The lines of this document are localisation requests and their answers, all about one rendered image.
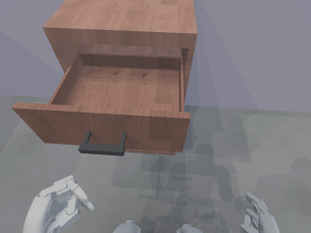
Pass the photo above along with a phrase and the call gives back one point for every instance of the right robot hand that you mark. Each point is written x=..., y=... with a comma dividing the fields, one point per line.
x=262, y=220

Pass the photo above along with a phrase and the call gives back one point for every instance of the left robot thigh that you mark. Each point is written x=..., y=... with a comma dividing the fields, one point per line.
x=127, y=228

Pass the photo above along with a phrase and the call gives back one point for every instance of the cabinet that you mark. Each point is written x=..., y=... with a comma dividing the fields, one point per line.
x=130, y=27

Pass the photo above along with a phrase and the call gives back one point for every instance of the left robot shin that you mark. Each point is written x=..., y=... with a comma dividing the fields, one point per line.
x=130, y=221

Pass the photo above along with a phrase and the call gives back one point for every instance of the handle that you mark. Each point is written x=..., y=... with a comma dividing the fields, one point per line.
x=103, y=149

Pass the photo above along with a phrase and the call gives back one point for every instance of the drawer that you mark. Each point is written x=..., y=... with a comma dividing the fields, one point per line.
x=110, y=94

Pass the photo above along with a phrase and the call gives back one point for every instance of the left robot hand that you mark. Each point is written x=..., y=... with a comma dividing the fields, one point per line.
x=44, y=208

